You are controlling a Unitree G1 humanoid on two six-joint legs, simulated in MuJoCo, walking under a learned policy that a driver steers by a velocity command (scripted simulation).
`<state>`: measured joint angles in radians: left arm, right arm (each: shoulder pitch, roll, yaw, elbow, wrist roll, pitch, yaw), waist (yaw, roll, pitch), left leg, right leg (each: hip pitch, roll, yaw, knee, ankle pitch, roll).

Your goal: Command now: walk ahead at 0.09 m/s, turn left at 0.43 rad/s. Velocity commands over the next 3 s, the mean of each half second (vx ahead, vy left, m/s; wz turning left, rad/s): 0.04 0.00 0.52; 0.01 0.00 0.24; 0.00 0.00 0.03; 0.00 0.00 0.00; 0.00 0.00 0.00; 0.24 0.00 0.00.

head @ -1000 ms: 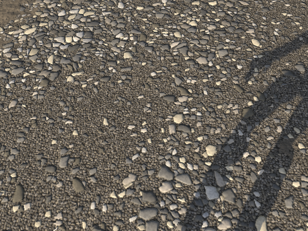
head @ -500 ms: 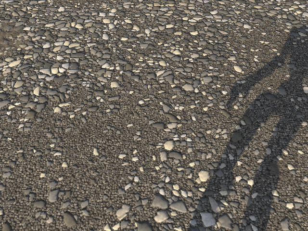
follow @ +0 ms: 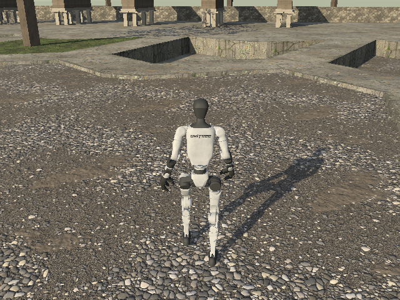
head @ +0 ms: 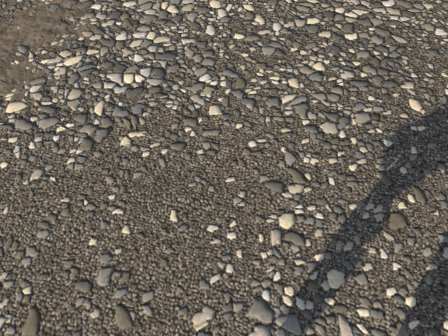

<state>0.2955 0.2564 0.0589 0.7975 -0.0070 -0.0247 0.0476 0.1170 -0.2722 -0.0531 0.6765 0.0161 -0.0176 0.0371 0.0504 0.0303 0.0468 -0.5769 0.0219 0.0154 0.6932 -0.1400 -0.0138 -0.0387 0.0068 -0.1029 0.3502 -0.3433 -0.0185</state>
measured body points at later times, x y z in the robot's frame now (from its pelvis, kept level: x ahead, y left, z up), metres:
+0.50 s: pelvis +0.09 +0.00 -0.01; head +0.12 +0.00 +0.44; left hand +0.17 +0.30 -0.10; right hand +0.32 -0.23 -0.10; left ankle +0.14 +0.11 -0.74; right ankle +0.16 -0.12 -0.74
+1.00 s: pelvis +0.10 +0.01 +0.00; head +0.10 +0.03 +0.45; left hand +0.10 +0.30 -0.12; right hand +0.34 -0.15 -0.09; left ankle +0.04 +0.11 -0.74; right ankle +0.16 -0.12 -0.74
